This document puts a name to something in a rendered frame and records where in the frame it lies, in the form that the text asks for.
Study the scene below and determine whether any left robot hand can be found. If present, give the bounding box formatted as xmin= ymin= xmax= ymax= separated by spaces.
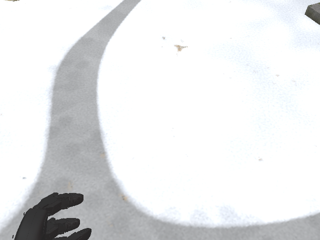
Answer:
xmin=12 ymin=192 xmax=92 ymax=240

